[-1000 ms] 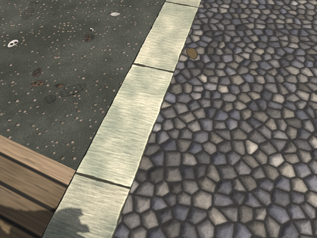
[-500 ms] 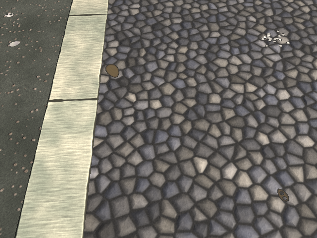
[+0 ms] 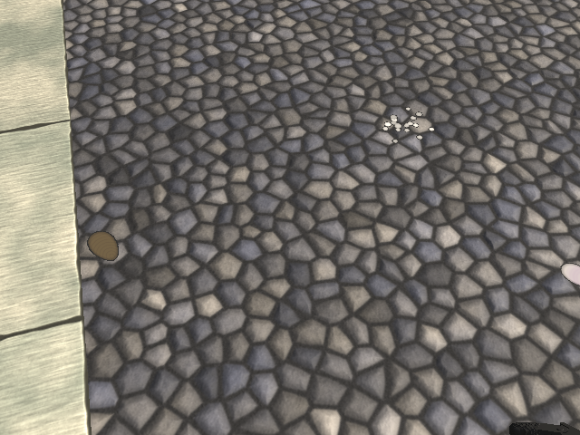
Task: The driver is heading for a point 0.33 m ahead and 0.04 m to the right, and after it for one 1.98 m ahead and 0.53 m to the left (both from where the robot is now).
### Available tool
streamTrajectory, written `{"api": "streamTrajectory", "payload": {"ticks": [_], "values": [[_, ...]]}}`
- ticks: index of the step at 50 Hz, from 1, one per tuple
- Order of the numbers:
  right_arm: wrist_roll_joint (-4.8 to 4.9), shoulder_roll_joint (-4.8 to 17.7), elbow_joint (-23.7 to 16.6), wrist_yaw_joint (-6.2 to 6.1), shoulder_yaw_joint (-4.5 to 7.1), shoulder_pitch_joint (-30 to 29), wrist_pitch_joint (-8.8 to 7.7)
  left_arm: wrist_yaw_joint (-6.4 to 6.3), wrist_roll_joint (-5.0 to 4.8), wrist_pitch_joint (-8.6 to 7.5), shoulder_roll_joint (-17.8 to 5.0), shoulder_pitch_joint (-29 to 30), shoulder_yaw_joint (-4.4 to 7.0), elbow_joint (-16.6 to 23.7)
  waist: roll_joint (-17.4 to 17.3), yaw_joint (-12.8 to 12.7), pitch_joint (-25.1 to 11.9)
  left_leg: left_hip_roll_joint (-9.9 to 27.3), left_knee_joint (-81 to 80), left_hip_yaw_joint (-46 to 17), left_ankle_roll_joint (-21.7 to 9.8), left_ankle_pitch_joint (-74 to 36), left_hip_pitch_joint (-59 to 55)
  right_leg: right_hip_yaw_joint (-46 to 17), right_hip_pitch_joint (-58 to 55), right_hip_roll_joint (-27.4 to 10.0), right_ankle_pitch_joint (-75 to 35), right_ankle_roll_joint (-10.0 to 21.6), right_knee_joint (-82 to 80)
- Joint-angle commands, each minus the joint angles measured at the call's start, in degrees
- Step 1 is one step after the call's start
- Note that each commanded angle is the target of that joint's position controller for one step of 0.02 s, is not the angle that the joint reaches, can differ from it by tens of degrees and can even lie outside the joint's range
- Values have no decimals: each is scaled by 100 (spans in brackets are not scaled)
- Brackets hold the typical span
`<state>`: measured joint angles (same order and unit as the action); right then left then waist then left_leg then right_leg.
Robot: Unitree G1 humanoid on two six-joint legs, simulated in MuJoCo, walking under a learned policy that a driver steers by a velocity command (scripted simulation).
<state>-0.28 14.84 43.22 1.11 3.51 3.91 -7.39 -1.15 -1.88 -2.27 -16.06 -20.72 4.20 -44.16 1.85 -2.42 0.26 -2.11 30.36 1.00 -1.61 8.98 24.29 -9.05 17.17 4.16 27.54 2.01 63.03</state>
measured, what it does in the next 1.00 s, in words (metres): walks ahead: right foot, then left foot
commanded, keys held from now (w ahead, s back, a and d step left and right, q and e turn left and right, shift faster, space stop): w+e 0.18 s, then e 0.04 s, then q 0.78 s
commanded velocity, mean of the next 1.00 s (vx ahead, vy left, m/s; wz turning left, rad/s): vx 0.21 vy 0.00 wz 0.06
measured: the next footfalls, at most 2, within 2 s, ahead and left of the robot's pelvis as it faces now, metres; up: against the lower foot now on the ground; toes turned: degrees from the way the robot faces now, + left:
right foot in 0.40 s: +0.33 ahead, -0.18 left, +0.00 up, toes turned -7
left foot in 0.80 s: +0.30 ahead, +0.08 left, +0.00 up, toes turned +6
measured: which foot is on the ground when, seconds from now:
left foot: down 0.00-0.42, up 0.44-0.78, down 0.80-1.00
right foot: up 0.00-0.38, down 0.40-0.80, up 0.82-1.00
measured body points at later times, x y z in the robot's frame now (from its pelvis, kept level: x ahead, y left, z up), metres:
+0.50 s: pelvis +0.21 -0.05 +0.00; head +0.26 -0.07 +0.45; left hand +0.46 +0.15 -0.07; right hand +0.22 -0.33 -0.14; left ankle +0.12 +0.12 -0.66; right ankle +0.29 -0.17 -0.73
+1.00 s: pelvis +0.25 -0.01 +0.02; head +0.28 +0.03 +0.46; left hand +0.37 +0.30 -0.10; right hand +0.40 -0.28 -0.07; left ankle +0.25 +0.07 -0.73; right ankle +0.28 -0.17 -0.64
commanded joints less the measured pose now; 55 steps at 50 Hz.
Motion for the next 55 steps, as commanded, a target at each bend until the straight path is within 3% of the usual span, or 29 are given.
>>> {"api": "streamTrajectory", "payload": {"ticks": [1,3,6,9,11,14,17,19,20,21,22,23,24,25,26,27,29,34,37,39,40,41,42,43,44,45,46,49,55], "values": [[-21,567,-93,-51,166,786,95,3,84,-83,-795,476,171,677,-547,569,-277,1980,-1508,-2409,-924,593,-2450,64,2638,-791,-645,-86,1025],[-58,497,-22,-55,133,681,77,65,28,-21,-558,398,167,724,-782,347,-90,1684,-1810,-1613,-816,14,-1812,150,2198,-1022,-903,-44,640],[4,707,113,-52,208,772,6,83,34,63,-326,556,111,893,-689,302,-4,1740,-2099,-995,-972,-673,-1695,259,2372,-1133,-1188,-102,200],[-2,879,187,-75,259,836,29,122,48,63,-304,821,87,1009,-580,344,-9,1744,-2158,-414,-964,-1260,-1918,309,2572,-1161,-1933,-165,-479],[3,942,185,-119,256,711,100,186,77,30,-266,1130,63,1088,-571,386,143,1551,-2021,183,-812,-2164,-1831,565,2306,-1061,-2520,-175,-1265],[81,990,377,-133,211,1141,212,289,141,-61,2,1697,-45,1249,-535,622,92,1425,-1752,456,-741,-2896,-1746,944,1491,-736,-2951,-118,-2358],[236,1199,511,-93,224,1247,304,347,177,-118,-202,1758,18,1310,-730,485,-2,1572,-1244,164,-679,-3322,-2242,1014,1115,-530,-2547,72,-3051],[289,1198,552,-99,201,1124,337,292,277,-163,-554,909,176,1012,-705,-58,-457,1325,-210,166,-409,-3705,-2221,1128,-207,-294,-3282,313,-3921],[175,959,524,-95,110,1287,297,212,370,-167,-978,429,287,892,-427,-195,-941,984,715,321,-112,-2662,-1549,741,-1461,-834,-5428,510,-3693],[-32,425,369,-35,-105,1587,227,99,609,-119,-1331,-28,288,927,779,-218,-1913,363,2772,357,325,961,285,-947,-3564,-2591,-8323,1437,-3023],[4,507,545,11,-122,1818,231,102,520,-63,-1070,-172,171,931,1151,-263,-2964,180,3524,-707,442,3343,173,-1659,-3570,-3037,-9516,1940,-2956],[251,882,562,27,5,1808,323,170,400,-3,-917,142,141,845,833,-122,-2676,418,3858,-906,486,3281,518,-1254,-3136,-2773,-7924,1944,-3267],[296,927,494,-15,20,1420,413,183,295,9,-754,645,99,894,545,-2,-1886,599,3823,-630,508,3105,988,-862,-2555,-2448,-6656,1648,-3534],[227,810,532,-92,29,1281,538,174,242,5,-534,1023,31,870,308,142,-1304,708,3559,-520,573,2806,1066,-512,-1837,-2188,-5644,1383,-3812],[177,747,579,-173,46,1377,702,172,247,10,-448,1366,0,866,397,364,-977,773,3313,-447,669,2496,655,-164,-1019,-1988,-4999,1214,-4105],[139,659,590,-231,42,1511,826,162,311,28,-569,1607,53,848,523,520,-787,655,3157,-245,757,2131,176,124,-267,-1885,-4527,1163,-4377],[92,597,527,-307,69,1597,936,98,380,14,-677,1743,115,808,649,591,-714,595,3004,-95,761,1756,-138,359,194,-1938,-3911,1228,-4622],[79,638,106,-238,94,949,1025,-90,294,65,-744,1762,162,596,663,403,-666,719,2099,-54,433,1076,-225,549,72,-2177,-2540,1177,-4819],[73,731,-28,-128,144,913,1036,-121,182,136,-838,1787,195,481,657,445,-635,635,1401,102,213,996,-529,652,-131,-2267,-2394,981,-4558],[28,741,77,-65,198,1260,1018,-137,67,203,-790,1790,194,385,443,609,-616,362,360,321,-53,422,-1155,969,-28,-2021,-1961,596,-3954],[-19,942,71,-78,265,1350,1004,-131,67,248,-597,1477,166,244,-195,545,-367,541,-436,-222,-294,-170,-1394,1381,351,-1648,-1291,148,-3087],[-20,1625,-128,-188,398,1269,991,-98,294,275,-283,1239,88,339,-2025,220,-145,2004,-965,-2331,-942,-1866,-1877,1960,1750,-761,522,-522,-1217],[-210,1800,-293,-126,385,1305,887,-146,312,259,-487,1889,139,597,-1946,586,-212,2487,-1373,-3213,-1780,-1856,-1436,1001,2292,-269,1203,-534,-201],[-266,1657,-330,-86,363,1160,763,-180,220,269,-667,2056,198,615,-1391,561,-212,2218,-1444,-2903,-1681,-1295,-1349,634,2357,-394,779,-431,246],[-140,1501,-378,-103,340,846,690,-210,191,294,-742,1908,247,525,-1091,360,-163,1905,-1361,-2475,-1331,-984,-1381,527,2418,-498,190,-359,266],[-12,1278,-444,-141,283,600,689,-258,234,324,-747,1770,278,372,-863,265,-240,1700,-1288,-2208,-1055,-778,-1430,480,2376,-571,-180,-369,215],[56,1182,-493,-190,244,485,704,-281,266,335,-757,1715,296,344,-956,210,-288,1594,-1250,-2048,-973,-955,-1363,474,2235,-562,-453,-413,234],[41,1064,-541,-289,202,712,732,-253,201,268,-599,1651,276,320,-872,231,-605,1395,-1130,-1883,-982,-1461,-1710,452,2064,-410,-882,-512,122],[80,1262,-679,-374,306,848,833,-172,163,180,-471,1910,192,384,-1023,403,-541,1276,-1036,-2258,-1044,-905,-1899,335,1733,-312,-967,-708,-1481]]}}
